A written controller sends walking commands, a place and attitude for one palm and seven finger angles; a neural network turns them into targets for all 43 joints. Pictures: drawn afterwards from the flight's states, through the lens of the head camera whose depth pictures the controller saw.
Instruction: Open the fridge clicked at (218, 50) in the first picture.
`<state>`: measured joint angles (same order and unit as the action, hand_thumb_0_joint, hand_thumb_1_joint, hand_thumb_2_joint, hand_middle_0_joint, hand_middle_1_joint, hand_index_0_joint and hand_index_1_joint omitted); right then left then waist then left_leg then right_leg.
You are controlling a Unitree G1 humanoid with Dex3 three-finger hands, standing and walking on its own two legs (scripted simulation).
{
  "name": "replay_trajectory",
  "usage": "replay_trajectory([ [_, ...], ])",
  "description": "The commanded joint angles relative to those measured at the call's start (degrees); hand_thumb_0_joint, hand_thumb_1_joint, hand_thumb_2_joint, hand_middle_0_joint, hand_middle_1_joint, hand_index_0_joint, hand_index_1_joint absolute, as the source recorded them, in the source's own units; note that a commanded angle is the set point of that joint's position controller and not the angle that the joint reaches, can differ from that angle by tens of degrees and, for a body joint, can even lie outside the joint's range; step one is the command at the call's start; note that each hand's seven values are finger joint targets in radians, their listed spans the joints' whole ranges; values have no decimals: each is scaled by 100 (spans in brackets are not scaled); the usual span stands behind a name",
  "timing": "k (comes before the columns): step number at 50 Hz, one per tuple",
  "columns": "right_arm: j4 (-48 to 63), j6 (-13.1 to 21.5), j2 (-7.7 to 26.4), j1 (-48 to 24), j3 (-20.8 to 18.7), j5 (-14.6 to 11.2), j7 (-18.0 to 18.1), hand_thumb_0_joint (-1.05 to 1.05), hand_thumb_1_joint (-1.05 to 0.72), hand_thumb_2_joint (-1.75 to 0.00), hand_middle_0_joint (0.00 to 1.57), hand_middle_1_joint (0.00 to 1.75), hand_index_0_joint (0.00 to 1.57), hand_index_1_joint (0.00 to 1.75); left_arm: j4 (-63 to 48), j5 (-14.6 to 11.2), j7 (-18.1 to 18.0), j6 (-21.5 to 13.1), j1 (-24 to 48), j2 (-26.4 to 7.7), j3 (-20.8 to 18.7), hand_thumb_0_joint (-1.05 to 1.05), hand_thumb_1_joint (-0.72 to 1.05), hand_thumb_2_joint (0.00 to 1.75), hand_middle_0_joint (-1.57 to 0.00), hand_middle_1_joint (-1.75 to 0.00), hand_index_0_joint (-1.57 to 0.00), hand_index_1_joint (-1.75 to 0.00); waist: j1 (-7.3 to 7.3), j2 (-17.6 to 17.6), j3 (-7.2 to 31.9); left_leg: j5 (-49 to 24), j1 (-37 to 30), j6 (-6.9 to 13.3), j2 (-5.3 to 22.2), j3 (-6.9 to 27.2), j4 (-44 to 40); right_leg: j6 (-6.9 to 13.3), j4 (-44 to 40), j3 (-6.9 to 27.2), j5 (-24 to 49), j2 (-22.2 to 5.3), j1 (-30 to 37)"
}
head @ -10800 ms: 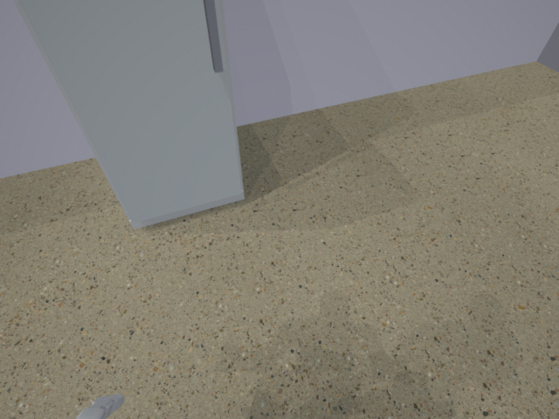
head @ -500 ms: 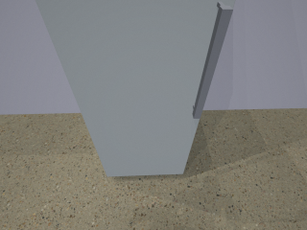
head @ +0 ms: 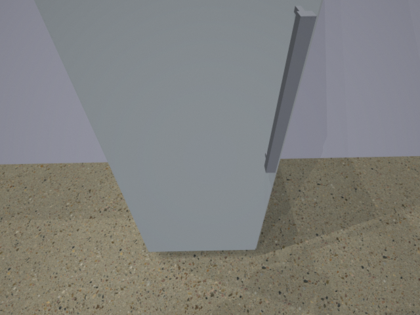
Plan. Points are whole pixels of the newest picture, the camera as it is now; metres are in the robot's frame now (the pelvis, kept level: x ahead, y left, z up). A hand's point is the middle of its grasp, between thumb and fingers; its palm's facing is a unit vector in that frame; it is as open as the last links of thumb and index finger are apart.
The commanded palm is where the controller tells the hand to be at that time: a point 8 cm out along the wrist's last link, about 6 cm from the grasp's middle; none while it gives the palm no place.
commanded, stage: come to a stop and stand still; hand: right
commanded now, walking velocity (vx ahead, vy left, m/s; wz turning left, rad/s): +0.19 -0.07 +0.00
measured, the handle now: (281, 105) +0.52 -0.14 +0.15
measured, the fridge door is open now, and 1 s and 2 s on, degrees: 0 0 0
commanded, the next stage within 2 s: look again from close up in 1.60 s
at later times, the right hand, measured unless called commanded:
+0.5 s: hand out of the picture +0.16 -0.21 -0.18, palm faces +0.05 +0.97 -0.22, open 7.3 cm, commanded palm none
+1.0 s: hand out of the picture +0.02 -0.22 -0.17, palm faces +0.06 +0.97 -0.24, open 7.4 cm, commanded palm none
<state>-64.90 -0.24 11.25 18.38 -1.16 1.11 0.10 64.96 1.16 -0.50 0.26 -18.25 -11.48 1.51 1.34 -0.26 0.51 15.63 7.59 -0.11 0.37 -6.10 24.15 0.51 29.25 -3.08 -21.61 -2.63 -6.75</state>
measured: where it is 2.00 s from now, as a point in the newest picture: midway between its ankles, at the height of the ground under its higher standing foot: outside the picture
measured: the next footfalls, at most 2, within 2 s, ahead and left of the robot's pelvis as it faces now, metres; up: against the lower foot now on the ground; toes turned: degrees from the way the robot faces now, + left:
left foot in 0.34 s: +0.18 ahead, +0.10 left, +0.00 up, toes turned +3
right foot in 0.58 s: +0.09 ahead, -0.13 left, +0.00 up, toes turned -7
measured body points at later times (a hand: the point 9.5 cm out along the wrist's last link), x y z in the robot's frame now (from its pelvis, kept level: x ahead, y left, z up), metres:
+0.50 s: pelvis +0.06 -0.02 -0.01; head +0.11 -0.03 +0.43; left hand +0.02 +0.21 -0.16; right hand +0.15 -0.26 -0.17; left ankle +0.14 +0.10 -0.74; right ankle +0.00 -0.11 -0.71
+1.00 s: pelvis +0.04 -0.03 +0.00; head +0.05 -0.02 +0.45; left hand +0.10 +0.20 -0.16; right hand +0.02 -0.27 -0.15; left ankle +0.03 +0.09 -0.74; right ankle +0.05 -0.13 -0.74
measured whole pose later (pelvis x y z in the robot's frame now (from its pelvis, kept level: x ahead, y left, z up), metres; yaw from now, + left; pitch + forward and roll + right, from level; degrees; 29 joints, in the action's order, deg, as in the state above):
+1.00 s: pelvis +0.04 -0.03 +0.00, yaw -2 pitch -2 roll +0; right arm -63.0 -0.3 10.1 16.9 -0.6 1.2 1.8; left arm 60.8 0.1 -1.6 0.0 -10.6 -10.5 -2.0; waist 0.3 -1.0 -3.3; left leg 15.1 9.9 0.0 1.2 -1.9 27.2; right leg 1.5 26.0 -6.3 -13.0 -0.5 -10.9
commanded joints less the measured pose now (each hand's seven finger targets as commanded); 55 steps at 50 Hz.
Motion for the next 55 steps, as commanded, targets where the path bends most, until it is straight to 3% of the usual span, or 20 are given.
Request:
replay_trajectory([
  [1, 250, 117, 888, 183, -268, -2, 72, 0, -90, -90, 20, 30, 20, 30, -183, -12, -83, -217, -563, -571, -196, 0, 90, 90, -20, -30, -20, -30, -183, 48, -628, 111, 130, 613, 1121, 1021, -250, 10, -314, -12, 610, -266, -710],
  [3, 404, 102, 375, -166, -154, 10, 47, 0, -90, -90, 20, 30, 20, 30, 99, -2, -145, -293, -1330, -821, -280, 0, 90, 90, -20, -30, -20, -30, -487, -1366, -568, 61, 1291, 174, 207, -203, 1628, 367, -1131, 1153, 2370, -1065, 464],
  [4, 583, 108, 213, -520, -69, 43, 70, 0, -90, -90, 20, 30, 20, 30, 299, 12, -213, -294, -1790, -848, -295, 0, 90, 90, -20, -30, -20, -30, -654, -1718, -830, 1418, 2526, 49, -42, -206, 2529, 632, -1320, 1773, 4128, -1500, 1219],
  [6, 612, 83, 282, -647, -105, 34, 124, 0, -90, -90, 20, 30, 20, 30, 375, 15, -333, -288, -1988, -527, -176, 0, 90, 90, -20, -30, -20, -30, -582, -952, -1057, 1717, 2896, 79, 247, 341, 3097, 799, -916, 1541, 6258, -1610, 1331],
  [13, 624, -17, 258, -420, -172, -37, 84, 0, -90, -90, 20, 30, 20, 30, 32, -60, -432, -288, -981, -689, -299, 0, 90, 90, -20, -30, -20, -30, -102, -722, -557, -179, 1053, 81, 74, -4, 1076, 319, -535, 626, 6581, -963, 520],
  [15, 556, 24, 360, 47, -216, -19, 120, 0, -90, -90, 20, 30, 20, 30, 1, -103, -422, -220, -1122, -580, -360, 0, 90, 90, -20, -30, -20, -30, 51, -517, -181, -1278, 248, 116, 26, 5, 297, 109, 102, 585, 6155, -845, 352],
  [16, 505, 49, 544, 259, -262, -1, 162, 0, -90, -90, 20, 30, 20, 30, -43, -134, -404, -195, -1169, -445, -393, 0, 90, 90, -20, -30, -20, -30, 121, -194, 49, -2770, -432, 261, 419, 417, 319, -20, 578, 548, 5218, -708, -214],
  [18, 426, 113, 853, 494, -304, 0, 236, 0, -90, -90, 20, 30, 20, 30, -85, -179, -323, -110, -1334, -25, -428, 0, 90, 90, -20, -30, -20, -30, 77, 853, 647, -5679, -1125, 1328, 2214, 1750, 226, -192, 2170, 117, -279, 195, -1165],
  [19, 468, 116, 815, 244, -283, -3, 265, 0, -90, -90, 20, 30, 20, 30, -122, -154, -326, -64, -1143, 68, -442, 0, 90, 90, -20, -30, -20, -30, -16, 641, 341, -5423, -556, 1499, 2340, 1701, 15, -81, 2478, 380, -1461, 168, -1191],
  [27, 1031, -83, 748, -938, -333, 28, 233, 0, -90, -90, 20, 30, 20, 30, -154, -33, -182, 28, -1295, 241, -455, 0, 90, 90, -20, -30, -20, -30, -462, 630, 174, -1659, 1339, 787, 1497, 1041, 200, -184, 649, -168, 481, 15, -236],
  [28, 1059, -129, 644, -944, -316, -8, 200, 0, -90, -90, 20, 30, 20, 30, -198, -32, -179, -4, -1275, 96, -479, 0, 90, 90, -20, -30, -20, -30, -483, 378, 81, -922, 1630, 567, 1200, 881, 524, -162, -10, 61, 775, -111, -31],
  [30, 1241, -244, 141, -903, -247, -55, 156, 0, -90, -90, 20, 30, 20, 30, -623, 71, -196, -94, -557, -600, -582, 0, 90, 90, -20, -30, -20, -30, -320, -1695, -560, 1177, 1830, -75, -9, 235, 2129, 523, -1784, 2103, 726, -1696, -1275],
  [32, 1118, -301, 351, -891, -331, 39, 177, 0, -90, -90, 20, 30, 20, 30, -819, 74, -249, -150, 154, -569, -518, 0, 90, 90, -20, -30, -20, -30, -130, -1124, -846, 1143, 1515, -83, 147, 983, 3233, 737, -1821, 1854, 1432, -1626, -1952],
  [35, 928, -221, 117, -350, -257, 62, 150, 0, -90, -90, 20, 30, 20, 30, -859, 58, -261, -171, 397, -482, -474, 0, 90, 90, -20, -30, -20, -30, 36, -570, -577, 800, 1800, -135, 122, 761, 3006, 730, -1191, 945, 2666, -1159, -869],
  [40, 939, -48, 151, -401, -109, 20, 169, 0, -90, -90, 20, 30, 20, 30, -667, 9, -227, -132, 35, -632, -547, 0, 90, 90, -20, -30, -20, -30, -246, -727, 29, 554, 1216, -187, 193, 436, 806, 776, -630, 780, 4027, -1097, 476],
  [42, 724, 52, 364, -31, -119, 30, 186, 0, -90, -90, 20, 30, 20, 30, -655, -56, -195, -145, 142, -718, -570, 0, 90, 90, -20, -30, -20, -30, -118, -442, 291, -848, 405, -143, 274, 528, -391, 449, -252, 641, 3609, -819, 358],
  [44, 660, 150, 702, -108, -121, 28, 226, 0, -90, -90, 20, 30, 20, 30, -736, -131, -153, -157, 284, -496, -522, 0, 90, 90, -20, -30, -20, -30, -248, 300, 258, -2369, 91, 186, 978, 1364, -250, 61, -214, 372, 2291, -430, -224],
  [45, 665, 156, 740, -183, -106, 11, 220, 0, -90, -90, 20, 30, 20, 30, -734, -121, -128, -154, 350, -454, -507, 0, 90, 90, -20, -30, -20, -30, -283, 112, 73, -2597, 267, 282, 1088, 1252, -153, 18, -476, 343, 2008, -354, -197],
  [47, 546, 179, 678, -231, -71, 5, 200, 0, -90, -90, 20, 30, 20, 30, -609, -83, -137, -107, 460, -543, -480, 0, 90, 90, -20, -30, -20, -30, -265, 562, 77, -2074, 526, 261, 871, 1204, -199, -32, -600, 329, 1919, -440, 110],
  [55, 387, 132, 863, -263, -62, 18, 157, 0, -90, -90, 20, 30, 20, 30, -314, -73, -64, -100, 583, -765, -435, 0, 90, 90, -20, -30, -20, -30, -166, 296, -608, 444, 921, 121, 672, 1224, -972, 37, -1281, 444, 542, -409, -162],
])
